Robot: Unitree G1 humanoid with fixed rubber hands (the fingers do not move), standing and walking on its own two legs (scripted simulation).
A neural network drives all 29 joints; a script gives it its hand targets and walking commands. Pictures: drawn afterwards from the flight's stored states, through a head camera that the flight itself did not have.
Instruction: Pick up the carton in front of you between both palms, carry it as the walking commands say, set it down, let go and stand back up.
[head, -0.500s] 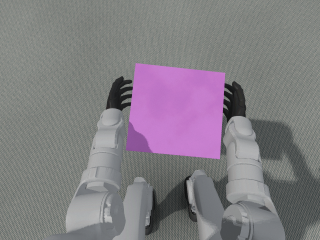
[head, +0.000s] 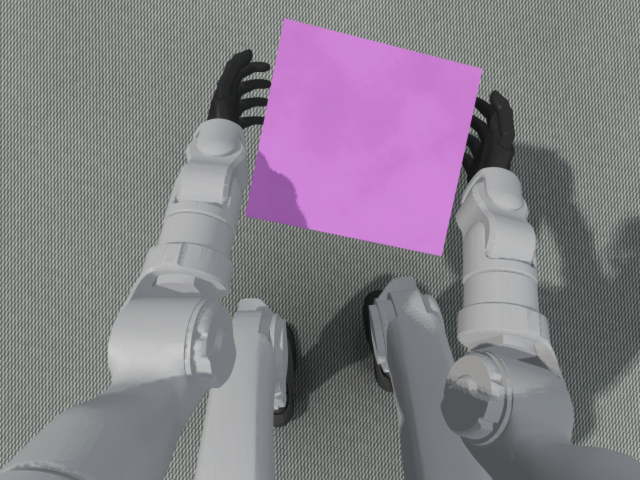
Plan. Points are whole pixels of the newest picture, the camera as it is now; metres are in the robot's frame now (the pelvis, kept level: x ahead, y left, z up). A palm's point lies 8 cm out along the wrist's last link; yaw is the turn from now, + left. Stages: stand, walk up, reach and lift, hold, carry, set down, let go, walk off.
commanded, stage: set down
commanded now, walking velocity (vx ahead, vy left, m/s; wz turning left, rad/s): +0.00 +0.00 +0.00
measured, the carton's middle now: (347, 159) +0.48 -0.06 -0.19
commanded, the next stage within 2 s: none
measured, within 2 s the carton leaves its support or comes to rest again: rests again in 1.08 s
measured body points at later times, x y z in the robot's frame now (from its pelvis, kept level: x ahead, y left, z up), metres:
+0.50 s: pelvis -0.01 +0.01 -0.09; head +0.34 +0.01 +0.19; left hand +0.55 +0.05 -0.26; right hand +0.47 -0.24 -0.23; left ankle +0.08 +0.10 -0.45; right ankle +0.13 -0.13 -0.45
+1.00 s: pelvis -0.01 +0.01 -0.11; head +0.34 +0.03 +0.17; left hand +0.54 +0.06 -0.30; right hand +0.47 -0.23 -0.26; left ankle +0.08 +0.10 -0.45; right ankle +0.13 -0.13 -0.45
